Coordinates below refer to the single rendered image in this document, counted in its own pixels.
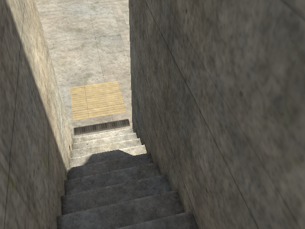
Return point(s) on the stairs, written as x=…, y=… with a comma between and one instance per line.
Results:
x=113, y=183

